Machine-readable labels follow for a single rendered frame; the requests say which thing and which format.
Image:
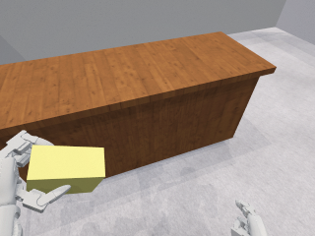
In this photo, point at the robot right hand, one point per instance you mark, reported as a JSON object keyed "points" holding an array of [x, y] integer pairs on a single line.
{"points": [[253, 226]]}

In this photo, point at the sponge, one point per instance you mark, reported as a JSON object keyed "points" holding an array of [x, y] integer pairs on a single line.
{"points": [[51, 167]]}

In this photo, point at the robot left hand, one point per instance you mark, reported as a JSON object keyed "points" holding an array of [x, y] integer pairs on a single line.
{"points": [[16, 154]]}

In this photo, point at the table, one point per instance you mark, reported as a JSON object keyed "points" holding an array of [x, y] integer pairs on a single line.
{"points": [[142, 103]]}

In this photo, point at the robot left forearm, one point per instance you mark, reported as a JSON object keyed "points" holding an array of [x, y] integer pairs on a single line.
{"points": [[9, 223]]}

